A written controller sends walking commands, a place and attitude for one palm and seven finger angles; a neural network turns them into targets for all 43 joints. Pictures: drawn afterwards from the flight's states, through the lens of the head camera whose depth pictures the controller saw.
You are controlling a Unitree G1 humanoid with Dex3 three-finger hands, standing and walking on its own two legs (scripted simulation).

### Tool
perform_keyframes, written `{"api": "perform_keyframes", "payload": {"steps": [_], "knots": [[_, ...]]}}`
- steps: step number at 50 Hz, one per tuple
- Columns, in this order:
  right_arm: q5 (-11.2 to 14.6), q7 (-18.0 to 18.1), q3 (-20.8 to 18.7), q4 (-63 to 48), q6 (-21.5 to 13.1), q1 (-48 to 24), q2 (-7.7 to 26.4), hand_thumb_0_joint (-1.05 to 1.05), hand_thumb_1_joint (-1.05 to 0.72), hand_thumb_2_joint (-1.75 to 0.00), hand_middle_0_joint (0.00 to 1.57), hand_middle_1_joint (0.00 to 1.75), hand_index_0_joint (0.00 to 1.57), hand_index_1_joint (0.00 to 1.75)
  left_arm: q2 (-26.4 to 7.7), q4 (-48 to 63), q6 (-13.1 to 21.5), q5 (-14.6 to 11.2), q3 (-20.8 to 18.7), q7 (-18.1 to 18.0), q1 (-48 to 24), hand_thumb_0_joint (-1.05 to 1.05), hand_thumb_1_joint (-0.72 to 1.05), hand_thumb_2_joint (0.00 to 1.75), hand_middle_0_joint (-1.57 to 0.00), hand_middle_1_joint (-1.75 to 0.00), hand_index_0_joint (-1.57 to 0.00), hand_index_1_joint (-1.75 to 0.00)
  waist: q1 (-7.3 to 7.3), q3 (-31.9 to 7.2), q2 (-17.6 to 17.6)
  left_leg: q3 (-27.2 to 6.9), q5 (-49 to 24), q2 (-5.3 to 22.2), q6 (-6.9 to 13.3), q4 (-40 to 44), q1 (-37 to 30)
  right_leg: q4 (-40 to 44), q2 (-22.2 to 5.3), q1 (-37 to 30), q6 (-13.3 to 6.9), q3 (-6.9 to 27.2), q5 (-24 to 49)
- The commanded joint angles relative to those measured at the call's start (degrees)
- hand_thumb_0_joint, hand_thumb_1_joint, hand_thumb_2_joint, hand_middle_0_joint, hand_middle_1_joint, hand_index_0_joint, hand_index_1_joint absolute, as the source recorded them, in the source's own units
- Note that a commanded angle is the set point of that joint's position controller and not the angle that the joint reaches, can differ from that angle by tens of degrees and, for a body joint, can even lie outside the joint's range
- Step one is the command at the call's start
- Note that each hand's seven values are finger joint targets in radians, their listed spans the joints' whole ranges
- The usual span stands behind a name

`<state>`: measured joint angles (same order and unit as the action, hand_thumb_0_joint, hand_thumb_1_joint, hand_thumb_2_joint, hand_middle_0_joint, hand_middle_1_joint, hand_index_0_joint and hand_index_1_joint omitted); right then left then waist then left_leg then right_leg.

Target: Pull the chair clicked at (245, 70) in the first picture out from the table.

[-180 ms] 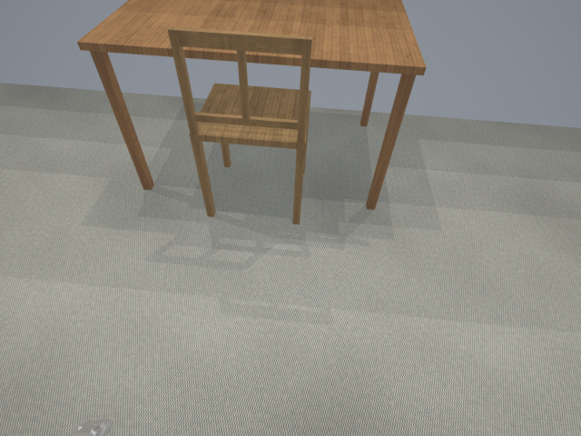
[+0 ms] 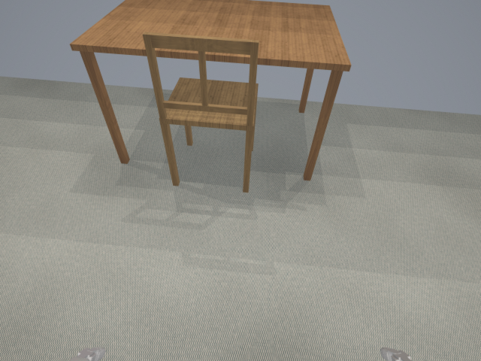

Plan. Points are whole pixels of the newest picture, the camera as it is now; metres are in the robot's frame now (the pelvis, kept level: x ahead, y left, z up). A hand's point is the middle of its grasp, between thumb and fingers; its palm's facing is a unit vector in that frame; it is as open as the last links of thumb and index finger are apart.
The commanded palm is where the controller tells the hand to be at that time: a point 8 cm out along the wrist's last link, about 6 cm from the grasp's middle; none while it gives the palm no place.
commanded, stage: stand and wait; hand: left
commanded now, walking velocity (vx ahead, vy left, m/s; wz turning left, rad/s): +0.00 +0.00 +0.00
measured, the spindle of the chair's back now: (203, 79) +1.15 +0.22 -0.11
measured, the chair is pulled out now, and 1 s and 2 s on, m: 0.00 0.00 0.00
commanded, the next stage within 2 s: look at it before walking up in 0.64 s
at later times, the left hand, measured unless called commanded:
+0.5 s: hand out of the picture +0.05 +0.24 -0.15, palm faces -0.02 -0.94 -0.33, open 7.4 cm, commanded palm none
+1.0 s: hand out of the picture +0.05 +0.23 -0.15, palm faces -0.03 -0.94 -0.33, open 7.4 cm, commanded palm none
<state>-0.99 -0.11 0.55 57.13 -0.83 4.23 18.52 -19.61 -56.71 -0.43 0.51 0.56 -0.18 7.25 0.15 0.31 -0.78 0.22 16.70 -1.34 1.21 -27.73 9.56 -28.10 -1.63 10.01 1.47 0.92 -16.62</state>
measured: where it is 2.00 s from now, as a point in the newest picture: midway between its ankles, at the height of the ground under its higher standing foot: outside the picture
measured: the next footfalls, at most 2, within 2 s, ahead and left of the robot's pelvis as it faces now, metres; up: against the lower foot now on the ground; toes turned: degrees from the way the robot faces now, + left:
none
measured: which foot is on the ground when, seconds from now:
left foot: down 0.00-1.00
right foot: down 0.00-1.00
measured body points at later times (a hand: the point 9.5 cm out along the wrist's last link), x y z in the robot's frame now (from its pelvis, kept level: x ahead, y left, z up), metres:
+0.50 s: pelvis -0.02 -0.01 +0.01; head -0.02 -0.01 +0.45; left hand +0.05 +0.29 -0.13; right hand +0.05 -0.31 -0.12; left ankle -0.02 +0.11 -0.74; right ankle -0.02 -0.14 -0.74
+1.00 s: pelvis -0.02 -0.02 +0.01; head -0.02 -0.01 +0.46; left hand +0.05 +0.28 -0.13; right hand +0.05 -0.31 -0.13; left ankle -0.02 +0.11 -0.74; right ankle -0.02 -0.14 -0.74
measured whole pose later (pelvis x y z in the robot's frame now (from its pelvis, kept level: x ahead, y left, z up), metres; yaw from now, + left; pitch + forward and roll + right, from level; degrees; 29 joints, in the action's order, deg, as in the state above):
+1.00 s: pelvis -0.02 -0.02 +0.01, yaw +0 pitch -2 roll +0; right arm -0.6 -0.3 0.4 63.8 -0.7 7.3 19.1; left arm -19.4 -61.9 0.0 0.6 0.3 0.1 8.4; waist -0.3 1.4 -0.5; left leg 0.1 11.9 0.1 -0.3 -22.3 8.6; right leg -23.2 -0.2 9.4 0.2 0.8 -11.9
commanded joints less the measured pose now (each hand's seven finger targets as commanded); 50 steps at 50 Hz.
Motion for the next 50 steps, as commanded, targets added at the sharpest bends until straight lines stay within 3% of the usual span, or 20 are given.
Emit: {"api": "perform_keyframes", "payload": {"steps": [1, 14, 31, 50], "knots": [[0.19, 1.02, -3.05, -3.38, -1.1, -2.48, 12.3, 0.0, -0.9, -0.9, 0.2, 0.3, 0.2, 0.3, -11.77, 3.44, 1.55, 0.18, -2.68, -0.74, -2.19, 0.0, 0.9, 0.9, -0.2, -0.3, -0.2, -0.3, -0.18, -3.32, 0.46, -5.22, -16.59, 7.04, 1.58, 4.88, -1.01, 3.71, -4.76, -0.92, -3.29, 3.84, 15.65], [0.33, 0.98, -2.69, -0.34, -1.11, -1.47, 12.27, 0.0, -0.9, -0.9, 0.2, 0.3, 0.2, 0.3, -11.48, 0.91, 1.71, -0.02, -2.57, -0.59, -1.49, 0.0, 0.9, 0.9, -0.2, -0.3, -0.2, -0.3, -0.16, -3.58, 1.33, -5.58, -13.06, 7.39, 1.18, 6.87, -1.23, 6.19, -5.1, -2.0, -3.41, 4.89, 13.17], [0.52, 0.76, -2.44, 2.65, -0.93, 0.14, 12.49, 0.0, -0.9, -0.9, 0.2, 0.3, 0.2, 0.3, -11.66, -1.41, 1.73, 0.06, -2.38, -0.48, -1.45, 0.0, 0.9, 0.9, -0.2, -0.3, -0.2, -0.3, -0.07, -0.71, 0.46, -6.39, -8.25, 7.54, 0.91, 9.31, -0.23, 9.18, -5.04, -0.42, -3.35, 5.84, 6.68], [0.49, 0.72, -2.42, 2.97, -1.12, 0.43, 12.43, 0.0, -0.9, -0.9, 0.2, 0.3, 0.2, 0.3, -11.43, -1.67, 1.87, 0.15, -2.42, -0.42, -1.41, 0.0, 0.9, 0.9, -0.2, -0.3, -0.2, -0.3, -0.18, -1.47, 0.96, -6.16, -9.13, 7.92, 0.72, 9.85, -1.03, 9.4, -4.82, -0.32, -3.22, 6.14, 8.01]]}}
